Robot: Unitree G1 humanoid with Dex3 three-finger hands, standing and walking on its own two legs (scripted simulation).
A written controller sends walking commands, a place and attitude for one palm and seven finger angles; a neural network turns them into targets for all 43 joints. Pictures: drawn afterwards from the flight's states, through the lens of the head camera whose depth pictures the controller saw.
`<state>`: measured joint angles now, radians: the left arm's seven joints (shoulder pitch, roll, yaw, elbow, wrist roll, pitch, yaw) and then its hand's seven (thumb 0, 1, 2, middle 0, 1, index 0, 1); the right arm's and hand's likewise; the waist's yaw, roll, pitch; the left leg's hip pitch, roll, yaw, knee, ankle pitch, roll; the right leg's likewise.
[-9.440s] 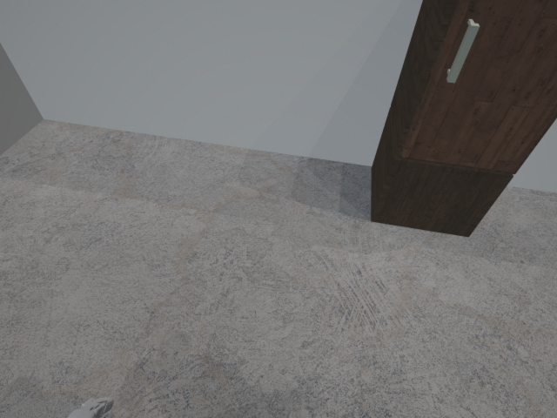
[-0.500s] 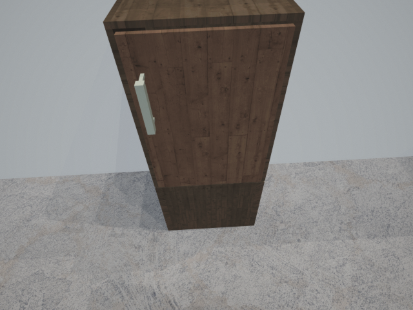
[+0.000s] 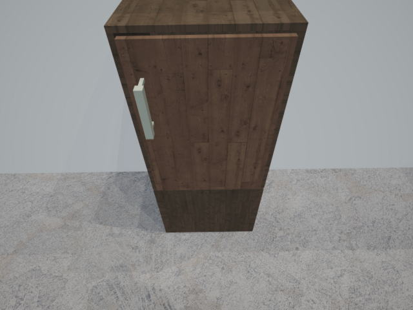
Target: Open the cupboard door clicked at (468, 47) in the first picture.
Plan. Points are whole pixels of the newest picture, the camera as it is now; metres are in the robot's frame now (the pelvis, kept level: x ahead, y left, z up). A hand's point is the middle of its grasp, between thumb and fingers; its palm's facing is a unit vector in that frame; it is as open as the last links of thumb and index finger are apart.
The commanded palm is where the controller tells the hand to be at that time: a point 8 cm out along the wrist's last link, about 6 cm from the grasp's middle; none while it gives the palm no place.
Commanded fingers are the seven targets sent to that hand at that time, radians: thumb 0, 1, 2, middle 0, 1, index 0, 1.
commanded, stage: come to a stop and stand still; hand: left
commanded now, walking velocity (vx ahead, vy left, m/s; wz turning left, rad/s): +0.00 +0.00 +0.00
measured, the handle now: (146, 109) +0.58 +0.20 +0.07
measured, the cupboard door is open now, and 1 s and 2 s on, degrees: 0 0 0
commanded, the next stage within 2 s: look again from close up in 0.40 s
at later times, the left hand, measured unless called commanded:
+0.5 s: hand out of the picture +0.01 +0.15 -0.17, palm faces +0.04 -0.98 -0.19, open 7.4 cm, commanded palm none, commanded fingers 0.00 0.90 0.90 -0.20 -0.30 -0.20 -0.30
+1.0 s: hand out of the picture +0.00 +0.14 -0.17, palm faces +0.05 -0.98 -0.17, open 7.4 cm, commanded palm none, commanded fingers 0.00 0.90 0.90 -0.20 -0.30 -0.20 -0.30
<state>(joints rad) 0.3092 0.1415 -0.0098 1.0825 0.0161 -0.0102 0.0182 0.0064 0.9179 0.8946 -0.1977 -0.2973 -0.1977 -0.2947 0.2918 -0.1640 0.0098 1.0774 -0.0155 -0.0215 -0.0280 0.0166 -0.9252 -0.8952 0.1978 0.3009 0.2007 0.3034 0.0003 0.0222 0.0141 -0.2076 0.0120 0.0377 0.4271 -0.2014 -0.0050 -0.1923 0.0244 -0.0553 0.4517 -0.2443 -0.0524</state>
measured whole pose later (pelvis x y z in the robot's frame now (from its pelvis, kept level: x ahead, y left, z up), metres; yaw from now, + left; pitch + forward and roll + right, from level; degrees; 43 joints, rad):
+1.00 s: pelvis +0.02 -0.02 +0.00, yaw +1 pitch -1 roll +1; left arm 0.32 0.13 -0.01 1.11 0.01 -0.02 0.03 0.01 0.91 0.89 -0.20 -0.30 -0.20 -0.29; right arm 0.31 -0.13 0.02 1.13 -0.02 -0.02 -0.04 0.00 -0.91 -0.90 0.20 0.30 0.20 0.30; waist 0.01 0.00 0.02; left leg -0.17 0.04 0.02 0.40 -0.21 -0.04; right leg -0.14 0.05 -0.08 0.41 -0.26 -0.08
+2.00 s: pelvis -0.02 +0.03 -0.05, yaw +0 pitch +8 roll -2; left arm 0.38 0.24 0.19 -0.09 -0.27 -0.23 -0.12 0.01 0.05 0.53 -0.26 -0.84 -0.26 -0.84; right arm 0.32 -0.21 0.04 0.56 0.03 -0.18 -0.07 0.02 -0.90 -0.90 0.20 0.30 0.21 0.30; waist -0.02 0.03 -0.09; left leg -0.66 0.01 0.02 0.93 -0.42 0.03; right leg -0.62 0.00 -0.07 0.90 -0.42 -0.02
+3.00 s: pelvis +0.00 +0.02 -0.02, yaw +0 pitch +3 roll -1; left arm -0.08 0.40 0.44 0.35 -0.33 -0.13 -0.43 -0.01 -0.50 0.30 -0.30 -1.20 -0.30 -1.20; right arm 0.28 -0.29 0.04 0.59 0.04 -0.21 -0.09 0.01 -0.90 -0.90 0.20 0.30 0.20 0.30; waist 0.01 0.02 -0.03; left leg -0.41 0.01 0.02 0.68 -0.33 0.02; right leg -0.38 0.01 -0.06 0.66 -0.34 -0.03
